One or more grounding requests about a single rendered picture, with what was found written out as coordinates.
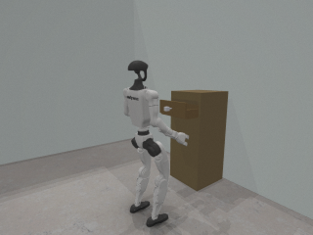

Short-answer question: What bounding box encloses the right robot upper arm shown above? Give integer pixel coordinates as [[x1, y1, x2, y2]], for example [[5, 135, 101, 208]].
[[145, 89, 159, 127]]

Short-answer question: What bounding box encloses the right robot forearm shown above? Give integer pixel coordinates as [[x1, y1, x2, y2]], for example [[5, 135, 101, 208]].
[[156, 117, 179, 140]]

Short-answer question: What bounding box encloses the robot right hand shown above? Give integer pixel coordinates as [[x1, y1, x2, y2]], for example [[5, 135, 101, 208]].
[[176, 132, 189, 146]]

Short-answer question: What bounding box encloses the drawer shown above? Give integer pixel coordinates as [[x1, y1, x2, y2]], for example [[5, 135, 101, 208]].
[[159, 99, 200, 119]]

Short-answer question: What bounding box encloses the left robot upper arm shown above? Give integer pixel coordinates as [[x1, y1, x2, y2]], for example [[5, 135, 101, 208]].
[[123, 87, 130, 117]]

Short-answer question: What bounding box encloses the cabinet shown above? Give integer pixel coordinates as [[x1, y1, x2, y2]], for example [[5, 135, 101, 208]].
[[170, 89, 229, 191]]

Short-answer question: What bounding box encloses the handle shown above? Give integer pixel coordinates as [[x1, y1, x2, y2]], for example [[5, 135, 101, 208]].
[[163, 106, 172, 112]]

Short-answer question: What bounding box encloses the robot right shin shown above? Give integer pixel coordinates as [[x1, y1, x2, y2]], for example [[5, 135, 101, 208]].
[[151, 178, 169, 220]]

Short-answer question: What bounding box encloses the right robot foot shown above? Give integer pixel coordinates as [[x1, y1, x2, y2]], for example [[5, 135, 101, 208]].
[[146, 213, 168, 227]]

